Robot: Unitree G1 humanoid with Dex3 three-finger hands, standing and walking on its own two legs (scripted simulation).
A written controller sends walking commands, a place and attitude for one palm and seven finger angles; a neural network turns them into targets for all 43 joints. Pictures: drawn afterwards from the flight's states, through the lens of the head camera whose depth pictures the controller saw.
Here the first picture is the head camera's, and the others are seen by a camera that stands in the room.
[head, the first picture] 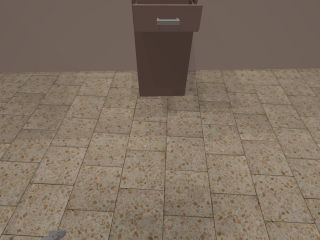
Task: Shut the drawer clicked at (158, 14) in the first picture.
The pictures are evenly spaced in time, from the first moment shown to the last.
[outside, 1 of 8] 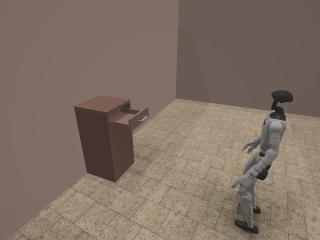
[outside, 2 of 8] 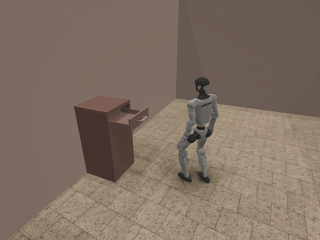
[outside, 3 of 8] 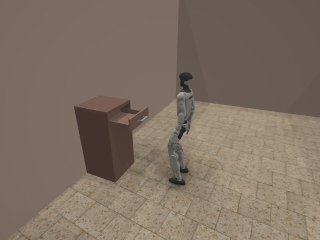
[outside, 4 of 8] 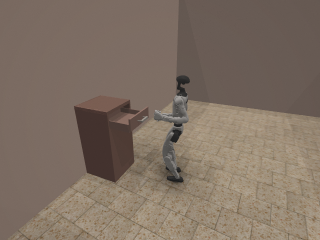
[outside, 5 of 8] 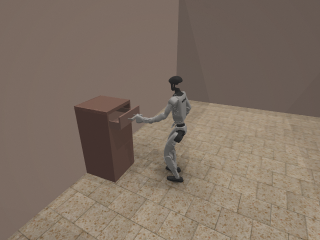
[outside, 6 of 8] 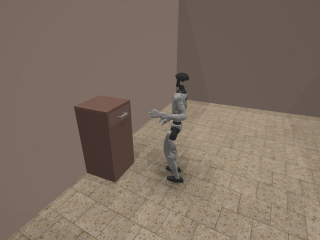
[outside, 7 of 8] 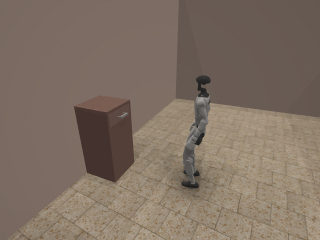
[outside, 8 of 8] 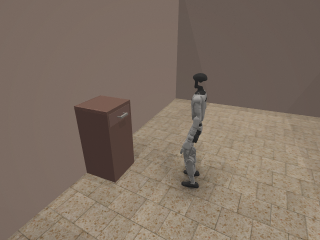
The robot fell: no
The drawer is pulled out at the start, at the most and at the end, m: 0.26 0.26 0.00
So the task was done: yes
